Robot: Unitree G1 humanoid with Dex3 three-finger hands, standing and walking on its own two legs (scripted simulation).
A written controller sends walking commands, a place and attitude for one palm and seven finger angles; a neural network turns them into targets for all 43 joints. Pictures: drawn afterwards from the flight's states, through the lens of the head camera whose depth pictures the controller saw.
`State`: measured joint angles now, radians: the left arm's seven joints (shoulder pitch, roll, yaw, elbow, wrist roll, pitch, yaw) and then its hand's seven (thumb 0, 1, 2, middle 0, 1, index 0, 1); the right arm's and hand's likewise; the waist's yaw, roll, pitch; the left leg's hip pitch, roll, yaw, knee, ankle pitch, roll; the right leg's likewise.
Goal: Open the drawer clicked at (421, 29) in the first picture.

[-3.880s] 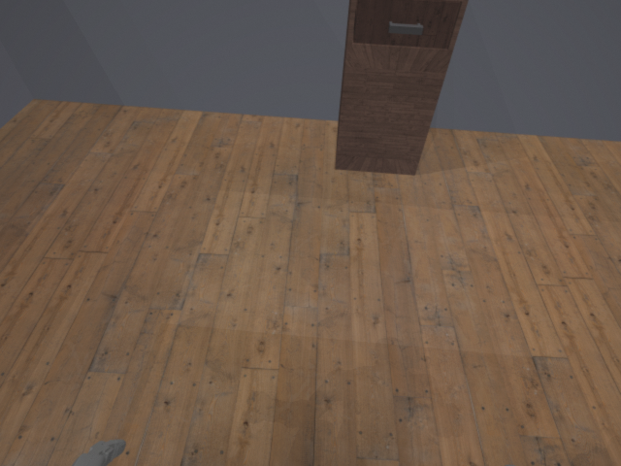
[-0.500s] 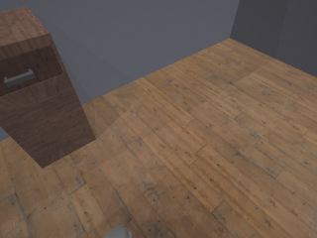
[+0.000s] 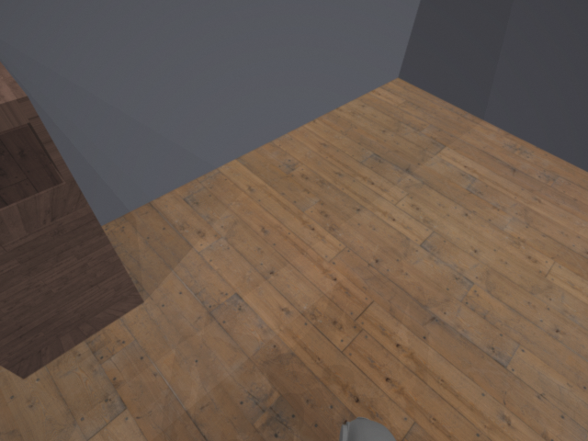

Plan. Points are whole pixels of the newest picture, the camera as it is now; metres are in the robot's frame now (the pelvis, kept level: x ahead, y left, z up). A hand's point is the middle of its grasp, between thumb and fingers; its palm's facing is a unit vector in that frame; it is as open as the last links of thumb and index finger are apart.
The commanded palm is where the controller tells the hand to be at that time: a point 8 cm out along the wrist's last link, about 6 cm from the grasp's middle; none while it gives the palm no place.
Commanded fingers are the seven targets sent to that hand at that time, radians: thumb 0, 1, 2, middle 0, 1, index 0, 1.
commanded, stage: turn to face it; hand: left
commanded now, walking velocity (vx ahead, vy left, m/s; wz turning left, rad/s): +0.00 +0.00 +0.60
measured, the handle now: out of the picture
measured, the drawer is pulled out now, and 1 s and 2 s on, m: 0.00 0.00 0.00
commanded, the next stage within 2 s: take the last steps up to it in 1.30 s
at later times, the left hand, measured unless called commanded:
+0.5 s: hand (195, 439) +0.15 +0.16 -0.18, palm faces +0.24 -0.96 -0.17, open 7.3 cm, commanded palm none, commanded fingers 0.00 0.90 0.90 -0.20 -0.30 -0.20 -0.30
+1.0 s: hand out of the picture +0.05 +0.22 -0.16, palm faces +0.50 -0.82 -0.27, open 7.4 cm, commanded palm none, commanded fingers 0.00 0.90 0.90 -0.20 -0.30 -0.20 -0.30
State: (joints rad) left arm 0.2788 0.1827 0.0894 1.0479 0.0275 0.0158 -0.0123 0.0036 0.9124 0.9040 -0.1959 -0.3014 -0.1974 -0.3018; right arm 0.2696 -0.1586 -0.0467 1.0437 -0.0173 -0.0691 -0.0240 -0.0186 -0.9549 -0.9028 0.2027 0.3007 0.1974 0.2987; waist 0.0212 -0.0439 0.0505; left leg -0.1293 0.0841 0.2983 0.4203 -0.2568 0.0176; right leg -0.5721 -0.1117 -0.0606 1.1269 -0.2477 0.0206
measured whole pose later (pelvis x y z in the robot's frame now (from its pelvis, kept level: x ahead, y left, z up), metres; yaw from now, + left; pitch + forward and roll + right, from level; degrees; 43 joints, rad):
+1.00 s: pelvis +0.07 -0.02 +0.00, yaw +29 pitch +1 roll -1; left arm 0.15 0.25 0.08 0.92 0.01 0.06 0.02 0.00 0.91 0.90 -0.20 -0.30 -0.20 -0.30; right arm 0.22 -0.20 -0.06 0.93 -0.02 0.03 0.01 0.00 -0.90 -0.90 0.20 0.30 0.20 0.30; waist -0.03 0.01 0.06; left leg -0.32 -0.05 -0.07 0.46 -0.15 0.05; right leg -0.39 -0.05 0.00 0.85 -0.44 0.09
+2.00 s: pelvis +0.10 +0.02 -0.01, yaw +44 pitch -1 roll +1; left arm 0.16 0.20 0.05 1.04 0.02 0.02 -0.02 0.00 0.91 0.90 -0.20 -0.30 -0.20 -0.30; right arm 0.46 -0.13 -0.02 1.13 -0.02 -0.05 -0.03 0.00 -0.91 -0.90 0.20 0.30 0.20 0.30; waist -0.05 -0.02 0.06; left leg 0.10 -0.03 0.06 0.28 -0.35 0.03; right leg -0.52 -0.10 -0.09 0.82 -0.25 0.03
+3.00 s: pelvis +0.29 +0.16 +0.00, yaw +43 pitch +0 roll +0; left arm 0.18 0.24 0.08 1.00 0.02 0.06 0.03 0.00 0.91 0.90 -0.20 -0.30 -0.20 -0.30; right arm 0.15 -0.16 -0.05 1.04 -0.02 0.03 -0.04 -0.01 -0.92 -0.90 0.20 0.30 0.20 0.30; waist 0.00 -0.03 0.09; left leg -0.23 0.09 0.13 0.46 -0.20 -0.02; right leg -0.43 -0.05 -0.01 0.97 -0.41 0.04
